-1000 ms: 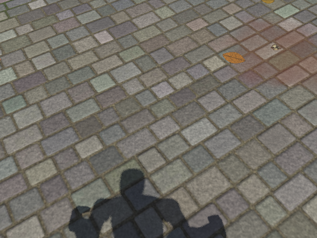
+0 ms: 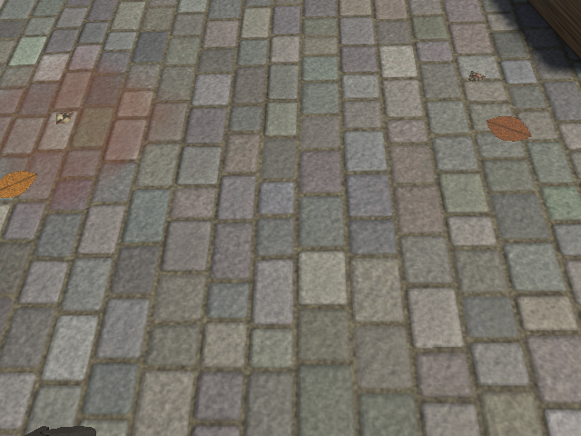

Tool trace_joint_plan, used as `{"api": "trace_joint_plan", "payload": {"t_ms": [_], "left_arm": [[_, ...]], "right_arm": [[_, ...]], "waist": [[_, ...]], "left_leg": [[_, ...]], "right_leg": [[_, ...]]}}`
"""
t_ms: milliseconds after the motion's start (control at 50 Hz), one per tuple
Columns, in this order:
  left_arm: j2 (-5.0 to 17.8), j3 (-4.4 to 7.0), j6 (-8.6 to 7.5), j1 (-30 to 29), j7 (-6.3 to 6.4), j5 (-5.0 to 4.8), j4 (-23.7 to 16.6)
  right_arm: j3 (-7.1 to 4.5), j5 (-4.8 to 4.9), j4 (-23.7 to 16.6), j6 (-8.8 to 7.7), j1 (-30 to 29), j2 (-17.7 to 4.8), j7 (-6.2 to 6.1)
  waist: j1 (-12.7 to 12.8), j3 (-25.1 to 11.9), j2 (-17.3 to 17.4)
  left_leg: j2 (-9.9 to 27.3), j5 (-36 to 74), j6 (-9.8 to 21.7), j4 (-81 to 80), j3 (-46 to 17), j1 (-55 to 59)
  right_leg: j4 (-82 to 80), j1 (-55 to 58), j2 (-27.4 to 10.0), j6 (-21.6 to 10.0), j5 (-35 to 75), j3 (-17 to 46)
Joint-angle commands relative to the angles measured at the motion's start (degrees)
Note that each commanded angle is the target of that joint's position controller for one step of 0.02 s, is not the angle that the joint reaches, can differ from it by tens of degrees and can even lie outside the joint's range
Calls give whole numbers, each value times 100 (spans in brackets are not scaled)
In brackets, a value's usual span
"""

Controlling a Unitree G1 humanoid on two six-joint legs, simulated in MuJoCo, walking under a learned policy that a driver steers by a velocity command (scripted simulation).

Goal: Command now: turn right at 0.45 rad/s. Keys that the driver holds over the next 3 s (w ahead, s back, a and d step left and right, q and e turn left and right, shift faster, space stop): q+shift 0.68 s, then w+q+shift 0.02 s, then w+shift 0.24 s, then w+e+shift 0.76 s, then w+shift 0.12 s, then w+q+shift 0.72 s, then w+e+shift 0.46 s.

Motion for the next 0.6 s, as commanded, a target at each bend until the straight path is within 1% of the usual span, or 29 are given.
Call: {"api": "trace_joint_plan", "payload": {"t_ms": [20, 40, 60, 80, 100, 120, 140, 160, 180, 200, 220, 260, 300, 340, 380, 400, 420, 440, 460, 480, 500, 520, 540, 560, 600], "left_arm": [[795, 216, -262, 157, 97, -25, -207], [606, 114, -258, -130, 136, -60, -192], [385, 2, -289, -249, 167, -4, -154], [135, -101, -333, -348, 179, 64, -60], [39, -139, -369, -407, 178, 120, 29], [84, -129, -393, -441, 184, 170, 86], [224, -90, -398, -412, 198, 198, 156], [464, -16, -373, -348, 214, 195, 225], [681, 59, -329, -267, 227, 170, 287], [766, 97, -287, -202, 236, 140, 332], [744, 101, -259, -174, 242, 114, 365], [665, 100, -236, -202, 248, 81, 411], [648, 125, -230, -293, 253, 71, 426], [672, 162, -218, -370, 256, 43, 431], [712, 201, -200, -443, 251, -32, 445], [716, 217, -190, -503, 243, -95, 459], [657, 224, -187, -440, 231, -153, 527], [499, 214, -220, -199, 201, -111, 603], [113, 84, -277, -616, 185, 179, 224], [242, 81, -340, -1088, 184, 147, 67], [420, 132, -365, -1152, 171, 5, 82], [451, 150, -390, -1081, 188, -27, 142], [489, 167, -395, -1019, 233, 22, 210], [546, 196, -387, -938, 256, 46, 236], [398, 155, -395, -760, 213, 24, 319]], "right_arm": [[-59, 2, -479, -62, -350, -477, -127], [-60, -41, -365, -14, -97, -492, -130], [-35, -32, -237, 15, 130, -428, -101], [12, -1, -119, 38, 358, -292, -66], [73, 45, -54, 58, 450, -157, -41], [121, 71, -84, 72, 336, -98, -29], [145, 77, -177, 88, 141, -120, -22], [124, 83, -291, 108, 7, -263, -16], [88, 103, -381, 129, -41, -423, -10], [64, 127, -448, 148, -51, -511, -2], [56, 141, -496, 169, -51, -512, 8], [67, 136, -565, 205, -20, -397, 35], [75, 134, -617, 223, 56, -289, 76], [70, 156, -672, 231, 128, -234, 130], [54, 178, -724, 252, 243, -203, 191], [37, 183, -714, 269, 388, -185, 214], [-10, 176, -672, 277, 623, -235, 196], [-172, 141, -634, 262, 949, -669, 103], [-378, 65, -750, 197, 1161, -1561, -8], [-305, -137, -875, 46, 1334, -1435, 75], [-258, -118, -885, -68, 1105, -1263, 92], [-237, 18, -884, -112, 813, -1119, 30], [-187, 142, -942, -79, 531, -960, -40], [-141, 196, -1020, -22, 324, -875, -112], [-144, 147, -1104, 48, 319, -900, -188]], "waist": [[279, -1245, -830], [110, -1207, -885], [0, -1279, -936], [-96, -1324, -900], [-111, -1254, -910], [-30, -1108, -928], [84, -958, -988], [175, -816, -1054], [250, -699, -1075], [304, -591, -1021], [333, -495, -940], [335, -411, -843], [288, -493, -794], [242, -642, -792], [143, -778, -825], [28, -846, -815], [-99, -921, -708], [-152, -1028, 74], [-96, -1003, 1919], [-469, -1674, 1428], [-363, -1467, 779], [-147, -1169, 405], [-16, -1012, 172], [106, -978, 204], [174, -1092, 251]], "left_leg": [[-60, 293, 100, 1055, -654, -1553], [-102, 652, 61, 996, -581, -1193], [-121, 950, 35, 926, -567, -716], [-98, 1169, 5, 575, -594, -360], [-84, 1304, -12, 19, -596, -54], [-105, 1387, -14, -469, -607, 181], [-134, 1357, -8, -752, -595, 277], [-175, 1210, -1, -820, -516, 213], [-197, 989, 13, -762, -445, 41], [-173, 798, 34, -691, -430, -153], [-126, 665, 53, -647, -441, -320], [-56, 483, 80, -612, -420, -504], [-57, 390, 123, -718, -315, -416], [-133, 419, 201, -1008, -151, -204], [-251, 681, 327, -1570, 28, 126], [-361, 1050, 429, -2076, 148, 456], [-516, 1684, 595, -2729, 165, 996], [-285, 3341, 945, -3286, -639, 1931], [1201, 6167, 1953, -3328, -3144, 3146], [1702, 6206, 2860, -3562, -3900, 3226], [1448, 5674, 2680, -3620, -3430, 3185], [1056, 5174, 2301, -3581, -2990, 3029], [847, 4926, 2028, -3568, -2757, 2872], [688, 4872, 1891, -3606, -2597, 2599], [483, 5006, 1824, -3601, -2518, 2475]], "right_leg": [[-1198, 1921, -1506, -1224, 3236, 1570], [-1244, 1609, -1399, -1146, 3369, 1264], [-1301, 1350, -1307, -1105, 3507, 994], [-1357, 1246, -1215, -1057, 3405, 709], [-1404, 1117, -1105, -976, 3145, 452], [-1458, 990, -1062, -929, 2835, 301], [-1519, 937, -1142, -970, 2606, 304], [-1564, 961, -1283, -1070, 2423, 402], [-1598, 1037, -1451, -1181, 2238, 544], [-1623, 1113, -1608, -1261, 2051, 674], [-1633, 1185, -1733, -1304, 1926, 767], [-1584, 1334, -1884, -1324, 2036, 798], [-1445, 1446, -1921, -1283, 2476, 637], [-1252, 1580, -1927, -1182, 2906, 419], [-962, 1667, -1918, -991, 3141, 162], [-704, 1607, -1850, -817, 3108, -53], [-241, 1369, -1688, -518, 2814, -368], [869, 586, -1196, -27, 1862, -809], [2726, -1644, -140, 603, -1616, -969], [3734, -2153, 294, 662, -2547, 273], [3995, -2335, 157, 578, -2185, 576], [3782, -2442, 67, 501, -1616, 647], [3458, -2473, -3, 492, -1162, 669], [3213, -2190, -5, 513, -854, 692], [2907, -1850, 203, 596, -448, 647]]}}
Next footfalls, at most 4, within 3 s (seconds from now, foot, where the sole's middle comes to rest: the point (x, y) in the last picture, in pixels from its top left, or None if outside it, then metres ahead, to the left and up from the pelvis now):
0.44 left None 0.02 0.12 -0.77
0.96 right None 0.21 -0.02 -0.77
1.32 left None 0.35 0.34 -0.77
1.76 right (221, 278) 0.81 0.23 -0.77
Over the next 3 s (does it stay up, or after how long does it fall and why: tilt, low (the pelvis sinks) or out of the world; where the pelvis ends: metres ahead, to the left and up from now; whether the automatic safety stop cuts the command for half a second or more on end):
stays up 1.81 0.45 -0.01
